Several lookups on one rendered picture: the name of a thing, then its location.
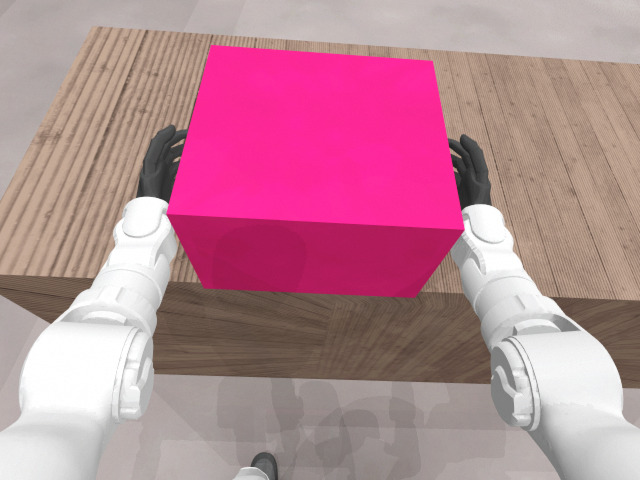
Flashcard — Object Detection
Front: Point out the robot left upper arm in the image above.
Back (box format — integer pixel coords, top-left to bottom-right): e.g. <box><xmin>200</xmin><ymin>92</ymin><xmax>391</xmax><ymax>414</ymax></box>
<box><xmin>0</xmin><ymin>321</ymin><xmax>154</xmax><ymax>480</ymax></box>

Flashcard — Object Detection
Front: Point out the carton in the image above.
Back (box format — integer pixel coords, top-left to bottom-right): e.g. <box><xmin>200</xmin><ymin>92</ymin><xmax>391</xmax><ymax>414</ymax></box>
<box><xmin>166</xmin><ymin>45</ymin><xmax>465</xmax><ymax>298</ymax></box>

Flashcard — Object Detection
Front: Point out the robot right upper arm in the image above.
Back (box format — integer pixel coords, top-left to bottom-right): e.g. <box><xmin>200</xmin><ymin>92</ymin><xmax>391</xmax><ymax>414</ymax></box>
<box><xmin>491</xmin><ymin>331</ymin><xmax>640</xmax><ymax>480</ymax></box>

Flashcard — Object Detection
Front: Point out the left robot forearm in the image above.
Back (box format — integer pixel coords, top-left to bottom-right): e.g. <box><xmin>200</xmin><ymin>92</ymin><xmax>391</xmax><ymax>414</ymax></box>
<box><xmin>18</xmin><ymin>197</ymin><xmax>177</xmax><ymax>413</ymax></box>

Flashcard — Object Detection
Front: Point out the right robot forearm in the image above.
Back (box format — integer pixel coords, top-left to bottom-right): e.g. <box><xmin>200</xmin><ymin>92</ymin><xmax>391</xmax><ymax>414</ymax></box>
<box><xmin>451</xmin><ymin>204</ymin><xmax>623</xmax><ymax>410</ymax></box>

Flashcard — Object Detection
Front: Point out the robot left hand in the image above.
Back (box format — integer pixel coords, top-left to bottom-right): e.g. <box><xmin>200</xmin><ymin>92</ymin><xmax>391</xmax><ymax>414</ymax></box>
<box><xmin>136</xmin><ymin>125</ymin><xmax>189</xmax><ymax>204</ymax></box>

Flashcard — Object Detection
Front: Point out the robot right hand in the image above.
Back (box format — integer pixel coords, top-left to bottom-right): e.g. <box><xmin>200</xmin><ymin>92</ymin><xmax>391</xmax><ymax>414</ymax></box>
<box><xmin>448</xmin><ymin>134</ymin><xmax>492</xmax><ymax>211</ymax></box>

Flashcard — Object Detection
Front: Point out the pedestal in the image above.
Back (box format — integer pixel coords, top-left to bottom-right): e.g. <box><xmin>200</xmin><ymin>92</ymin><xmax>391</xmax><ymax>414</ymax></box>
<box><xmin>0</xmin><ymin>26</ymin><xmax>640</xmax><ymax>389</ymax></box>

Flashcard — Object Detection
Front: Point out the robot left foot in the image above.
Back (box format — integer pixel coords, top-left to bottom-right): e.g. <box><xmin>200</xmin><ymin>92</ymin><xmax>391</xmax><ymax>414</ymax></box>
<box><xmin>251</xmin><ymin>452</ymin><xmax>278</xmax><ymax>480</ymax></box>

